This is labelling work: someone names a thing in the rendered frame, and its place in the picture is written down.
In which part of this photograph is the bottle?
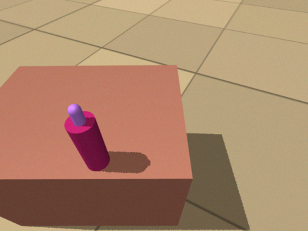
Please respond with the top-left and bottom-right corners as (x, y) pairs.
(64, 104), (110, 171)

